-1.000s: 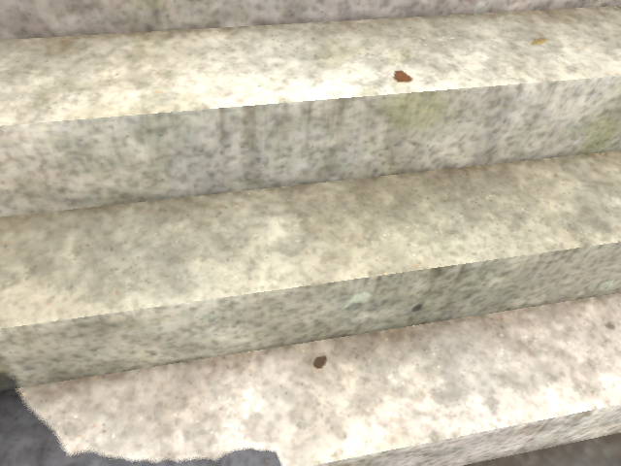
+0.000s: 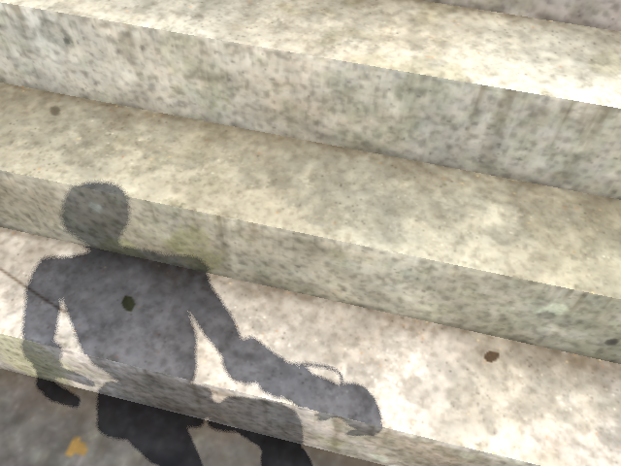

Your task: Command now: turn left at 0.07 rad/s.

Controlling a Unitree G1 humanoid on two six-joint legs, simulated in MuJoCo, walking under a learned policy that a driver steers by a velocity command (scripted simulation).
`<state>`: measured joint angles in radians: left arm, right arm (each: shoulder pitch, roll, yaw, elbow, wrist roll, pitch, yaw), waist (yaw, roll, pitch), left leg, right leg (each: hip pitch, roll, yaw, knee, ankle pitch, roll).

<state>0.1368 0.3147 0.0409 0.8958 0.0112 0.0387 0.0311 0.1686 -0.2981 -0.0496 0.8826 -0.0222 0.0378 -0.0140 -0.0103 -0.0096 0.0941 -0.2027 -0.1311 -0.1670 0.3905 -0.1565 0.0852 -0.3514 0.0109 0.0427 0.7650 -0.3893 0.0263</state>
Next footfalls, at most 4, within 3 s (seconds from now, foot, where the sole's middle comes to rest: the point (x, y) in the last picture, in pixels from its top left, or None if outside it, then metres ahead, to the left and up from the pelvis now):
0.10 right None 0.04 -0.13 -0.78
0.70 right None -0.01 -0.14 -0.78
1.10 left None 0.25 -0.11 -0.78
1.58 right None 0.13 -0.28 -0.78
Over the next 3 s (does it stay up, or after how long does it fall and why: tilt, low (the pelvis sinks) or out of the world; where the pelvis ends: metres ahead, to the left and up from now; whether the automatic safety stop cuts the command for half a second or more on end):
stays up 0.10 -0.25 -0.01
